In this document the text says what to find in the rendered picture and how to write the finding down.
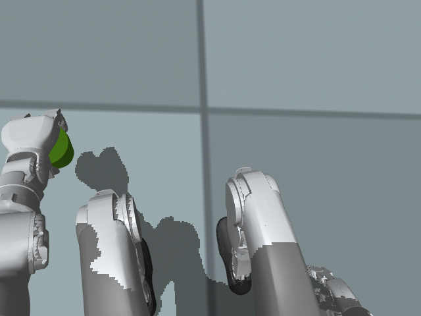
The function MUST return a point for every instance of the left robot foot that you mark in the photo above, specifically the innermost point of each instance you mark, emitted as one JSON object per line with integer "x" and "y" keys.
{"x": 152, "y": 305}

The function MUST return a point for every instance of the right robot foot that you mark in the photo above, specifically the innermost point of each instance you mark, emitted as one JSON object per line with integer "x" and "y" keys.
{"x": 239, "y": 287}

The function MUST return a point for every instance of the left robot hand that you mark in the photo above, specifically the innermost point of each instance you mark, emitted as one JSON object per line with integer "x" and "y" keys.
{"x": 40, "y": 132}

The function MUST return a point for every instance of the right robot hand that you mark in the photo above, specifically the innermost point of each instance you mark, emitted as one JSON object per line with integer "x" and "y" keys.
{"x": 339, "y": 296}

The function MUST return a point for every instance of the left robot arm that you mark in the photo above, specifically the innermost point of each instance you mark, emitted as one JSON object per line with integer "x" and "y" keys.
{"x": 24, "y": 241}

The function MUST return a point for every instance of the cup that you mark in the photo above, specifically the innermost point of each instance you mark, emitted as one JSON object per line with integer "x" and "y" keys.
{"x": 62, "y": 153}

